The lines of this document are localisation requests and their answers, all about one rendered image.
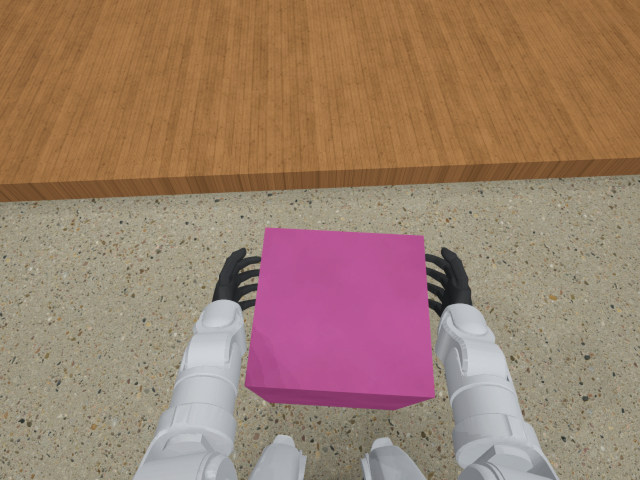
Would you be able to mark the right robot forearm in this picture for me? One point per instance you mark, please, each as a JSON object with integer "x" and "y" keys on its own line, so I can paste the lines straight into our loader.
{"x": 489, "y": 424}

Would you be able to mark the right robot thigh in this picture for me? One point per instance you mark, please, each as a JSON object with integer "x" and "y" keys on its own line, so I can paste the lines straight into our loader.
{"x": 389, "y": 463}

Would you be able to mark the left robot forearm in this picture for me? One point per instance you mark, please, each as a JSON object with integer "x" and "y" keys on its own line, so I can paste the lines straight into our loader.
{"x": 200, "y": 415}

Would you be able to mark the robot left upper arm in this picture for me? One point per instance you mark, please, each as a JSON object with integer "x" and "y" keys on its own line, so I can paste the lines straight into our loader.
{"x": 209, "y": 465}

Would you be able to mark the carton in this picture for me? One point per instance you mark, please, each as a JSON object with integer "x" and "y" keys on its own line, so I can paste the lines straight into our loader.
{"x": 341, "y": 319}

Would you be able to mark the robot right hand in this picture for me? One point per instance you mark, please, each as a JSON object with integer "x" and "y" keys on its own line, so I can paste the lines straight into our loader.
{"x": 455, "y": 282}

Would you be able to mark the robot left hand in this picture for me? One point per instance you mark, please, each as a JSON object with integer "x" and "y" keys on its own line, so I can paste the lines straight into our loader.
{"x": 229, "y": 279}

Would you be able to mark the robot right shin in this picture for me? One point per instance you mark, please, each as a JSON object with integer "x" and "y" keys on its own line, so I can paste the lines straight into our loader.
{"x": 380, "y": 442}

